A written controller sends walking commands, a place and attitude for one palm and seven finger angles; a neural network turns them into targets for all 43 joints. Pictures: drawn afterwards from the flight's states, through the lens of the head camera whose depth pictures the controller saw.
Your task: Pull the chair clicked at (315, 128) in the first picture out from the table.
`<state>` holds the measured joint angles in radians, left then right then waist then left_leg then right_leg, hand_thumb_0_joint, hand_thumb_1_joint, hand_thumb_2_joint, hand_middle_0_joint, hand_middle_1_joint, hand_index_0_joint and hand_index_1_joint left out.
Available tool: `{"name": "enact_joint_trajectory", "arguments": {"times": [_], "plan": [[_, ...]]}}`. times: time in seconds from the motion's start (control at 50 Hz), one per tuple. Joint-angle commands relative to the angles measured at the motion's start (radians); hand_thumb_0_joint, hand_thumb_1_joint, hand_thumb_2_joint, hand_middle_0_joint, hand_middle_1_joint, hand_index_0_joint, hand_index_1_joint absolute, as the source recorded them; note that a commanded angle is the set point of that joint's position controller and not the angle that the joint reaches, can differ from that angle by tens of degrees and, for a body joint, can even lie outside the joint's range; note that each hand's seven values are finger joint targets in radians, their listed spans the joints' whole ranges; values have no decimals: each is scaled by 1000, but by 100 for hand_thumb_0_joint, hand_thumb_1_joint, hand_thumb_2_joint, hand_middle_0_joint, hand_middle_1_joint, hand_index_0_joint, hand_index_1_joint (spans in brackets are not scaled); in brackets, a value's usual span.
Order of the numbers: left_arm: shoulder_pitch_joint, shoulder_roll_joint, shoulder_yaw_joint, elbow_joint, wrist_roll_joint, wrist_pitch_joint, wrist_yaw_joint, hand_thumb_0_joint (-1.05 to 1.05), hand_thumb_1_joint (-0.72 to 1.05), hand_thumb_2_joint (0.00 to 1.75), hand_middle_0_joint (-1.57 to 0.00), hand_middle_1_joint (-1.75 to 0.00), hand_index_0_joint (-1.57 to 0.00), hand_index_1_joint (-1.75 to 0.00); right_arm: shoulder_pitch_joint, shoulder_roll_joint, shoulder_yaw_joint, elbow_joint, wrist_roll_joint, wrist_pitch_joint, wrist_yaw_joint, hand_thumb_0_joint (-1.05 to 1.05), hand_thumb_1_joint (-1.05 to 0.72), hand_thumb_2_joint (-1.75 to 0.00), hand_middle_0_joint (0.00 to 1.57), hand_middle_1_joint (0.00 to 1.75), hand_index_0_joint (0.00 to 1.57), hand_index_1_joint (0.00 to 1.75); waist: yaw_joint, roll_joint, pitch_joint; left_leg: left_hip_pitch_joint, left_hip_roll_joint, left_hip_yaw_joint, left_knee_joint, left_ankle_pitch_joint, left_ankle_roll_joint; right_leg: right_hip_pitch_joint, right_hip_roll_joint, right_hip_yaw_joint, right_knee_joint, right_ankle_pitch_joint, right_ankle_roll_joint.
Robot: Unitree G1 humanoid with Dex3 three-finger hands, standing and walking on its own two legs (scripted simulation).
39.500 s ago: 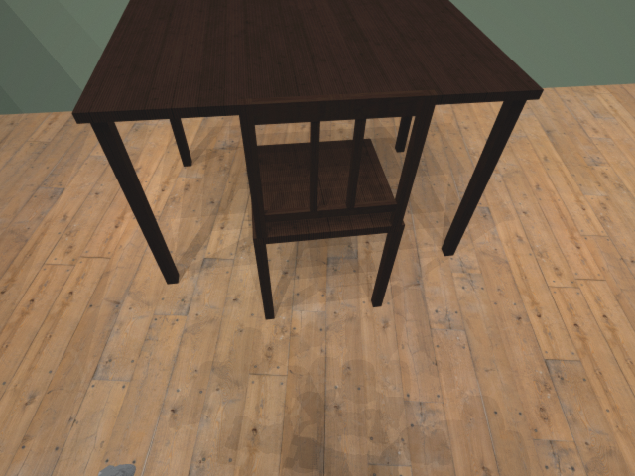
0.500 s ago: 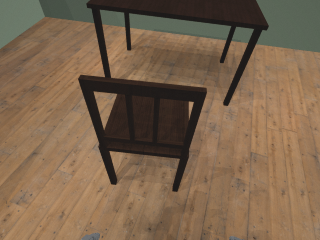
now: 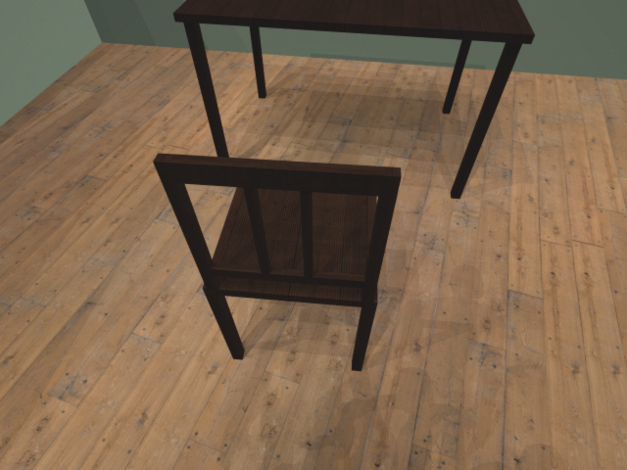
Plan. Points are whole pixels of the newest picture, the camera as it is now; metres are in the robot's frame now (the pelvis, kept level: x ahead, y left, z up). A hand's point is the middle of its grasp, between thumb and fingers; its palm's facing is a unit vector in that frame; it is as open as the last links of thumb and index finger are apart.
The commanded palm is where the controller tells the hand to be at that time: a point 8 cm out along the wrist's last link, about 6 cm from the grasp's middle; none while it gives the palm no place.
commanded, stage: let the arm hang, fingers relaxed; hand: left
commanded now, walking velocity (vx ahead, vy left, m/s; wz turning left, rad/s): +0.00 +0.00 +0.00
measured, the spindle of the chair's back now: (258, 232) +0.55 +0.15 -0.11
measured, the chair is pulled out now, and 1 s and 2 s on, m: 0.69 0.69 0.69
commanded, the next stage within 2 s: look to check the result in 0.34 s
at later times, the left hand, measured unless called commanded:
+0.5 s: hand out of the picture +0.00 +0.15 -0.17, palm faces +0.02 -0.98 -0.19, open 7.3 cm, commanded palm none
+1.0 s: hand out of the picture +0.00 +0.15 -0.17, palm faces +0.02 -0.98 -0.18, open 7.3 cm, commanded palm none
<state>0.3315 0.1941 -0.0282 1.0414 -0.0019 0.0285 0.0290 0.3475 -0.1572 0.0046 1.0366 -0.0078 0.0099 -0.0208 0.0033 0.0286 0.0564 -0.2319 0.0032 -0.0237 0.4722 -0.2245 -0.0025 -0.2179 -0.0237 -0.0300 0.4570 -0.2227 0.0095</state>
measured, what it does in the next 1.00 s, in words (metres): stands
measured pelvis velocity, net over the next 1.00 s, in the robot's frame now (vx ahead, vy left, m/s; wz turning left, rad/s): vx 0.01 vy -0.01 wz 0.00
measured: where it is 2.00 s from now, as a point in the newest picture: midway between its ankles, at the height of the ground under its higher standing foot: outside the picture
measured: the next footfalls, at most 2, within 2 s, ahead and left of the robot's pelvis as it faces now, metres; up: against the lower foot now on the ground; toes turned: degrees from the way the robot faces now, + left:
none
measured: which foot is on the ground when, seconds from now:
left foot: down 0.00-1.00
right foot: down 0.00-1.00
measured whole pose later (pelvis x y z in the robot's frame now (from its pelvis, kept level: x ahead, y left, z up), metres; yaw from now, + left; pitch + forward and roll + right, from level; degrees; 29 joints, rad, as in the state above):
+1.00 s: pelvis +0.01 -0.01 +0.00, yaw +0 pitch -1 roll +0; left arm 0.29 0.14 -0.02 1.06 0.00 0.02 0.03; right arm 0.33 -0.11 0.00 1.06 -0.01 0.00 -0.04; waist 0.00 0.01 0.07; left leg -0.23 0.02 -0.03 0.47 -0.23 -0.02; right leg -0.21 -0.01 -0.04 0.46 -0.23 -0.01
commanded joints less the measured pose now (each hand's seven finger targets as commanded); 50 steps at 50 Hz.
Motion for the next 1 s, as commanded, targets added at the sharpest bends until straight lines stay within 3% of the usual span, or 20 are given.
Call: {"name": "enact_joint_trajectory", "arguments": {"times": [0.0,0.18,0.2,0.34,0.38,0.56,0.6,0.76,0.78,0.88,0.96,0.98], "plan": [[47,96,21,-27,2,-28,5,0,90,90,-20,-30,-20,-30,72,-90,-14,-20,-1,-22,-11,0,-90,-90,20,30,20,30,-2,-38,7,-9,72,-83,-93,41,56,-21,-70,88,-97,-10,-64],[42,63,24,-10,4,-26,9,0,90,90,-20,-30,-20,-30,83,-56,-12,2,-2,-22,-18,0,-90,-90,20,30,20,30,-2,-10,57,-29,75,-81,-103,25,55,-43,-63,85,-99,-24,-67],[47,60,25,-6,4,-26,8,0,90,90,-20,-30,-20,-30,83,-55,-12,5,-3,-22,-19,0,-90,-90,20,30,20,30,0,14,46,-26,74,-78,-99,31,55,-35,-65,90,-98,-14,-67],[37,52,29,-12,4,-30,8,0,90,90,-20,-30,-20,-30,91,-46,-14,4,-3,-22,-21,0,-90,-90,20,30,20,30,-7,-24,9,1,75,-72,-82,62,51,-18,-68,90,-100,14,-69],[35,54,28,-12,5,-28,8,0,90,90,-20,-30,-20,-30,80,-45,-15,3,-2,-19,-21,0,-90,-90,20,30,20,30,-5,-31,36,-8,74,-72,-85,44,51,-33,-66,85,-108,-3,-69],[32,48,31,-9,3,-29,7,0,90,90,-20,-30,-20,-30,85,-45,-13,5,-2,-24,-24,0,-90,-90,20,30,20,30,-7,-21,-1,15,78,-73,-79,83,50,-11,-69,83,-98,31,-69],[33,47,29,-7,4,-28,7,0,90,90,-20,-30,-20,-30,80,-44,-14,6,-2,-21,-24,0,-90,-90,20,30,20,30,-6,-15,33,3,77,-72,-82,69,51,-26,-67,85,-107,20,-71],[34,47,31,-4,4,-29,6,0,90,90,-20,-30,-20,-30,85,-44,-14,4,-2,-22,-25,0,-90,-90,20,30,20,30,-6,-17,14,7,77,-74,-84,55,51,-16,-67,82,-104,10,-69],[30,47,29,-5,5,-26,6,0,90,90,-20,-30,-20,-30,80,-46,-15,2,-2,-19,-25,0,-90,-90,20,30,20,30,-6,-14,44,-8,77,-79,-92,35,52,-29,-63,81,-110,-7,-71],[35,44,31,-3,5,-25,5,0,90,90,-20,-30,-20,-30,81,-46,-16,2,-3,-19,-26,0,-90,-90,20,30,20,30,-5,-8,47,-18,78,-84,-103,2,55,-32,-59,80,-108,-24,-72],[37,43,32,-4,4,-30,5,0,90,90,-20,-30,-20,-30,85,-46,-14,1,-1,-26,-26,0,-90,-90,20,30,20,30,-5,-11,-9,16,79,-80,-88,68,55,-6,-66,79,-91,29,-69],[32,43,30,-8,4,-28,5,0,90,90,-20,-30,-20,-30,86,-47,-14,1,-1,-25,-27,0,-90,-90,20,30,20,30,-5,-9,8,6,80,-85,-92,69,57,-8,-62,77,-95,30,-70]]}}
